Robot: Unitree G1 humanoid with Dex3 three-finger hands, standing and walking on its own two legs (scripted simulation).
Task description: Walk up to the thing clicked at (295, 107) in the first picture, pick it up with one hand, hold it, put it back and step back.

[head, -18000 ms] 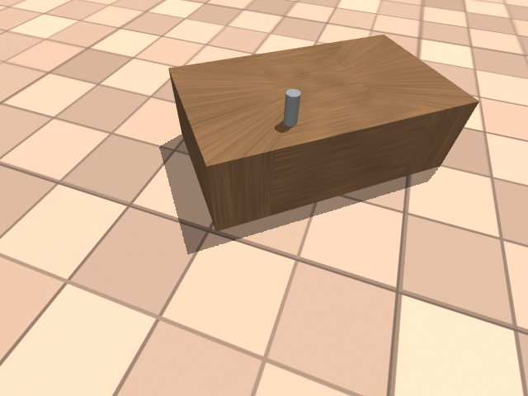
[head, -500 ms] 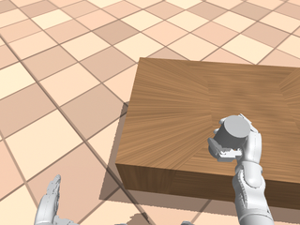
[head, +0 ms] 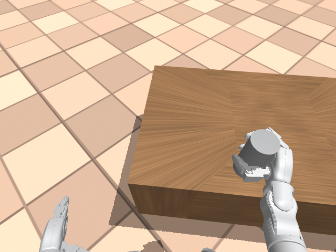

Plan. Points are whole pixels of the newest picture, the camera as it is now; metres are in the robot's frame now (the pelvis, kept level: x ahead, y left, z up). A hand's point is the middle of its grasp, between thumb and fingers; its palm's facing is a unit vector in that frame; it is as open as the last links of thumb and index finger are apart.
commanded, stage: hold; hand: right
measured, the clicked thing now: (253, 156) +0.34 -0.17 +0.05
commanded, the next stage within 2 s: crouch in 0.04 s
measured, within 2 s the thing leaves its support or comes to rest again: neither
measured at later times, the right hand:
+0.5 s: hand (247, 159) +0.36 -0.18 -0.01, palm faces +0.24 +0.97 -0.01, open 8.4 cm
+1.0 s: hand (240, 145) +0.46 -0.20 -0.09, palm faces +0.26 +0.96 +0.01, open 8.4 cm
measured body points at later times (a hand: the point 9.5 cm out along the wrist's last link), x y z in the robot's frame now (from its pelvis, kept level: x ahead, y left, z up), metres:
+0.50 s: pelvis -0.01 +0.00 -0.02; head +0.06 -0.02 +0.43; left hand +0.15 +0.27 -0.05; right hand +0.34 -0.23 +0.00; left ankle -0.01 +0.14 -0.70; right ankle +0.04 -0.14 -0.70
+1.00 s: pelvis -0.02 -0.02 -0.08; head +0.12 -0.07 +0.35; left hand +0.14 +0.26 -0.05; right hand +0.44 -0.25 -0.09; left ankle -0.01 +0.14 -0.70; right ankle +0.04 -0.14 -0.70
